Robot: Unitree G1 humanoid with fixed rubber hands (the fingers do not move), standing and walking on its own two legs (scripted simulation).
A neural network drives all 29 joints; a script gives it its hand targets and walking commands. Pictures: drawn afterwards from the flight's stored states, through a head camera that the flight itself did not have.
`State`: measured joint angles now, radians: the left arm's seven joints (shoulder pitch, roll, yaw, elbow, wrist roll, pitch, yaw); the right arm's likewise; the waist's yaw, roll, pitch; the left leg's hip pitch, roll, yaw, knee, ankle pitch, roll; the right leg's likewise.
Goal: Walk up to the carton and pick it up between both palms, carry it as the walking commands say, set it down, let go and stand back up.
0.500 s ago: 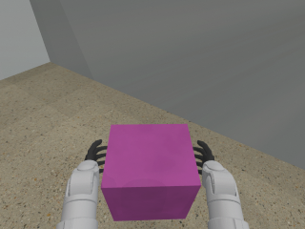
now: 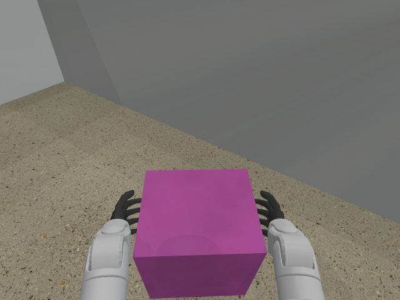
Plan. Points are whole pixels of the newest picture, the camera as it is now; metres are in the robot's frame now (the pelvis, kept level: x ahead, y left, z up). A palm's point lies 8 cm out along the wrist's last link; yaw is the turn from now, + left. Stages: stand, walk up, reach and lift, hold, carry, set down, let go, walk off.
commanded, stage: hold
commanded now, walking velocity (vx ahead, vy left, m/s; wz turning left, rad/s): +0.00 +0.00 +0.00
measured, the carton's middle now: (197, 235) +0.30 +0.00 -0.03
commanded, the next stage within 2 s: carry in 0.24 s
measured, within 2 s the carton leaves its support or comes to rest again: neither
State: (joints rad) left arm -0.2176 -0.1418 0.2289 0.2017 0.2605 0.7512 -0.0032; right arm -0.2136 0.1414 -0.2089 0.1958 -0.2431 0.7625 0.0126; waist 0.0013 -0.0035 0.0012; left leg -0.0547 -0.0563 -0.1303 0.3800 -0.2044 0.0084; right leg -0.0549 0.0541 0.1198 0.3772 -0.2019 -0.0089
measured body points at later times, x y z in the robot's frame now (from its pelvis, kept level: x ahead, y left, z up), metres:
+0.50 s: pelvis -0.03 +0.00 -0.02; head -0.06 +0.00 +0.43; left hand +0.27 +0.16 +0.06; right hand +0.26 -0.16 +0.05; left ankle +0.01 +0.12 -0.74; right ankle +0.01 -0.12 -0.74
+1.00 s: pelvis -0.14 +0.02 -0.03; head -0.18 +0.01 +0.42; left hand +0.11 +0.17 +0.07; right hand +0.10 -0.15 +0.06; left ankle +0.01 +0.13 -0.75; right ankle -0.16 -0.07 -0.73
